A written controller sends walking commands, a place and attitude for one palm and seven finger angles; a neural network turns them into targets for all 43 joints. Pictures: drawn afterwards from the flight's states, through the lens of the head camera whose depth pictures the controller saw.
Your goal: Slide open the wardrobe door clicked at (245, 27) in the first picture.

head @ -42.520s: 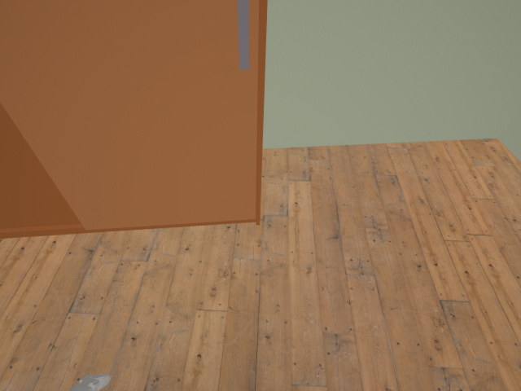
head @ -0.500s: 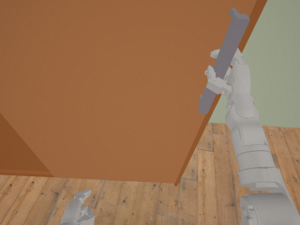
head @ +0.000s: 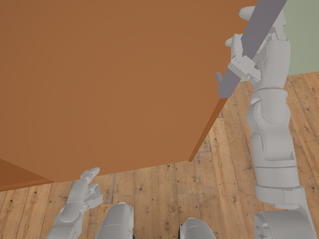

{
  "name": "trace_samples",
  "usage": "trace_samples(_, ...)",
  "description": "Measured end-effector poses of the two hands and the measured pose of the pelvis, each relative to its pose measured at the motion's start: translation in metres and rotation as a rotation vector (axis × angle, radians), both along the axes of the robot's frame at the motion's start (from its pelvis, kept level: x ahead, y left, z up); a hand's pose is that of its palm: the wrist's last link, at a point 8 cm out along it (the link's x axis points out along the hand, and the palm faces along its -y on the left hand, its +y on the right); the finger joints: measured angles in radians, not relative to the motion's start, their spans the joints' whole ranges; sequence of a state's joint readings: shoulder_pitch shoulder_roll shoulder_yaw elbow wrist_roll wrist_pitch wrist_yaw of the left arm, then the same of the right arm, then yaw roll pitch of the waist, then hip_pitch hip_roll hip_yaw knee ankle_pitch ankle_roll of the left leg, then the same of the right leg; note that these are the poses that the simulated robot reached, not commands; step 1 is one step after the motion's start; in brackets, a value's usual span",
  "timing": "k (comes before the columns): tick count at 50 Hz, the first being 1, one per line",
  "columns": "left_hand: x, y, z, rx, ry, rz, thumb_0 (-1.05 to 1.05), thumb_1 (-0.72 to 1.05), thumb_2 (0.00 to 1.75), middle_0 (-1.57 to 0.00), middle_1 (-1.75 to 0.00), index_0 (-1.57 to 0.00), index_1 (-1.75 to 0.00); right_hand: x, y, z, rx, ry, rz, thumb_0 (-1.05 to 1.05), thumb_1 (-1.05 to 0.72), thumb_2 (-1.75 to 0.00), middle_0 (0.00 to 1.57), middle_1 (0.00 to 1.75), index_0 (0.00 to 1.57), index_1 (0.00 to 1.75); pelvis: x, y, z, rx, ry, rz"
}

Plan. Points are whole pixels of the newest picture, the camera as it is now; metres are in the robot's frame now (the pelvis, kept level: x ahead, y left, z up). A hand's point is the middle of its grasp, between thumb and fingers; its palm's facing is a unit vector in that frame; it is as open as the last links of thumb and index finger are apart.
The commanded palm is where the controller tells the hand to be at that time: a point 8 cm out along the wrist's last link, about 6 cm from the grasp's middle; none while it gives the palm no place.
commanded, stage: step sideways, sliding the door along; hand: right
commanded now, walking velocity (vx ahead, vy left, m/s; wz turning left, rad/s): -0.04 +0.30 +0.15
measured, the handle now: (242, 39) +0.45 -0.19 +0.21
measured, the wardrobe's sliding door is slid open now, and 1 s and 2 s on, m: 0.01 0.19 0.36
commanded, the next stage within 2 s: none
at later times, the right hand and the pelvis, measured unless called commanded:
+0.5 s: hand (204, 59) +0.40 -0.10 +0.20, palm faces +0.36 +0.93 -0.04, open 7.1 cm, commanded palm +0.36 -0.07 +0.19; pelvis +0.07 +0.09 +0.00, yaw -3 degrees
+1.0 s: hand (138, 69) +0.39 +0.02 +0.20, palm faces +0.26 +0.97 -0.04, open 7.0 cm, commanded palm +0.36 +0.03 +0.19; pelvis +0.08 +0.16 +0.00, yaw +1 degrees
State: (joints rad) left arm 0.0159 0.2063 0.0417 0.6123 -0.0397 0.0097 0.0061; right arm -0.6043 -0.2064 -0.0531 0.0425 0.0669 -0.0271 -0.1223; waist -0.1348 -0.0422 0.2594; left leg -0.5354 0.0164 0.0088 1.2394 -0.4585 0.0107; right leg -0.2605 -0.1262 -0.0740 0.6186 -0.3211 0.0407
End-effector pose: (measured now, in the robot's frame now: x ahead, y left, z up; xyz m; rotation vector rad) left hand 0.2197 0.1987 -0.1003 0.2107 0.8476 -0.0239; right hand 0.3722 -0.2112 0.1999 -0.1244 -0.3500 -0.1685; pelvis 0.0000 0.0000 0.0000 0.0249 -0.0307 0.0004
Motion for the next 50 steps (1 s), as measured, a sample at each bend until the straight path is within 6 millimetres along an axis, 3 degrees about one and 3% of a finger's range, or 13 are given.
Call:
trace_samples(7,0.036,0.005,0.016,-0.068,-0.053,-0.110,0.01,0.91,0.90,-0.20,-0.30,-0.20,-0.30,-0.001,0.010,0.000,-0.012,0.001,-0.065,-0.08,-0.67,-0.84,0.46,1.40,0.22,1.22,0.024,0.049,0.009,0.058,-0.015,-0.002)
trace_samples(13,0.071,0.042,0.000,-0.120,-0.143,-0.154,0.01,0.90,0.90,-0.20,-0.30,-0.20,-0.30,-0.003,0.025,-0.002,-0.017,-0.034,-0.229,-0.10,-0.62,-0.84,0.46,1.40,0.18,1.24,0.054,0.100,-0.014,0.019,-0.033,-0.056)
trace_samples(17,0.084,0.081,-0.011,-0.053,-0.151,-0.078,0.01,0.90,0.90,-0.20,-0.30,-0.20,-0.30,-0.004,0.038,-0.002,-0.021,-0.040,-0.285,-0.10,-0.61,-0.83,0.46,1.40,0.18,1.30,0.057,0.099,-0.013,0.006,0.003,-0.076)
trace_samples(22,0.074,0.111,-0.005,0.059,-0.103,-0.019,0.01,0.91,0.90,-0.20,-0.30,-0.20,-0.30,-0.005,0.052,-0.005,-0.002,-0.082,-0.219,-0.09,-0.64,-0.78,0.46,1.40,0.17,1.26,0.060,0.092,-0.011,0.010,0.007,-0.070)
trace_samples(30,0.057,0.098,0.029,0.003,-0.075,-0.068,0.01,0.91,0.90,-0.19,-0.30,-0.19,-0.30,-0.008,0.082,-0.005,0.067,-0.073,-0.121,-0.06,-0.66,-0.74,0.46,1.40,0.20,1.21,0.080,0.101,0.013,0.055,-0.001,-0.015)
trace_samples(35,0.067,0.086,0.039,-0.052,-0.132,-0.098,0.01,0.91,0.90,-0.20,-0.30,-0.20,-0.30,-0.010,0.104,-0.004,0.090,-0.054,-0.089,-0.05,-0.66,-0.74,0.46,1.40,0.22,1.24,0.089,0.111,0.017,0.053,-0.013,0.018)
trace_samples(40,0.086,0.085,0.034,-0.118,-0.186,-0.122,0.01,0.90,0.90,-0.20,-0.30,-0.20,-0.30,-0.012,0.129,-0.004,0.070,-0.051,-0.083,-0.06,-0.67,-0.74,0.46,1.40,0.19,1.28,0.096,0.129,0.011,0.030,-0.032,0.031)
trace_samples(44,0.102,0.098,0.022,-0.158,-0.221,-0.142,0.01,0.90,0.90,-0.20,-0.30,-0.21,-0.30,-0.014,0.150,-0.005,0.028,-0.071,-0.105,-0.08,-0.67,-0.75,0.46,1.40,0.15,1.29,0.100,0.152,-0.004,0.007,-0.038,0.007)
trace_samples(50,0.087,0.145,0.018,-0.085,-0.200,-0.076,0.01,0.90,0.90,-0.20,-0.30,-0.27,-0.34,-0.017,0.179,-0.006,0.039,-0.082,-0.070,-0.07,-0.68,-0.75,0.46,1.40,0.14,1.27,0.081,0.162,-0.003,-0.032,-0.005,0.009)
